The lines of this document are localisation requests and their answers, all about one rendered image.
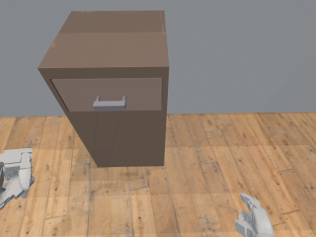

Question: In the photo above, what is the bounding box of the drawer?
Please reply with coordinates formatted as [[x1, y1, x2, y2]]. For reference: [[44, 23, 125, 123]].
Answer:
[[51, 77, 162, 112]]

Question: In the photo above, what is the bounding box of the cabinet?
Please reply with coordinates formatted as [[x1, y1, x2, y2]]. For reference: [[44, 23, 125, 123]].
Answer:
[[38, 10, 170, 168]]

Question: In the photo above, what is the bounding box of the right robot hand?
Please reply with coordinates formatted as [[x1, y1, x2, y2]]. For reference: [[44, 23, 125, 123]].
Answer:
[[235, 193, 275, 237]]

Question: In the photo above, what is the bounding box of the handle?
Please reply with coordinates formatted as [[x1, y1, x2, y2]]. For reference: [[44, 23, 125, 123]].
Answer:
[[93, 95, 126, 111]]

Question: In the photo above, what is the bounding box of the left robot hand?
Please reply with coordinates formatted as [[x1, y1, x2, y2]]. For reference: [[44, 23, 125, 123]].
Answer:
[[0, 148, 36, 210]]

